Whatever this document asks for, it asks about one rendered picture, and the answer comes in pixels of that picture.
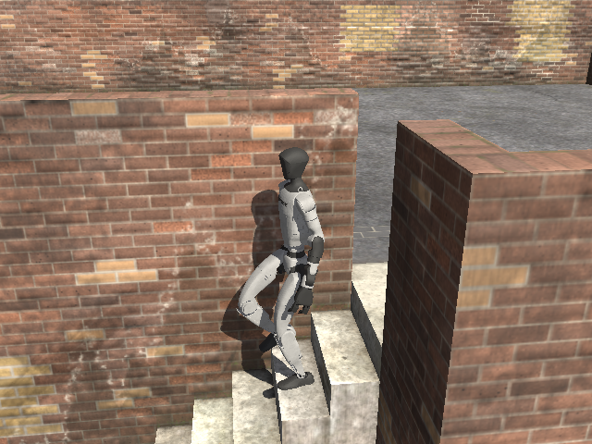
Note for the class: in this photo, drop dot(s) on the left robot upper arm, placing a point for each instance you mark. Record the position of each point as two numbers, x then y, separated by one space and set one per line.
307 208

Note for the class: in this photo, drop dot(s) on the right robot hand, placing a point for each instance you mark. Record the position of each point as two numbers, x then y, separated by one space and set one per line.
283 248

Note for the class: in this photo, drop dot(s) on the left robot hand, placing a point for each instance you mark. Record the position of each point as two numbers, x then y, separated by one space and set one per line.
303 297

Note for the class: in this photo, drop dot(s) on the left robot forearm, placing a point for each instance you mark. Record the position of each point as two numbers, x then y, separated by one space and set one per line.
314 255

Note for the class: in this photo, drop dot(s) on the robot right thigh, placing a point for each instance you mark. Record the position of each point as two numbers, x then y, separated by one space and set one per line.
262 276

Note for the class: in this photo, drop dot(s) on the robot left shin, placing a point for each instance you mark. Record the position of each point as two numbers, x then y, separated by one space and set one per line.
291 351

